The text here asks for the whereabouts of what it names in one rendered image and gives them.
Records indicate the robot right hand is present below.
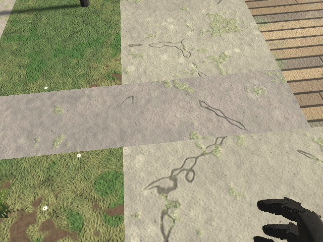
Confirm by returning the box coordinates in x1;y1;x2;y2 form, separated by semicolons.
253;197;323;242

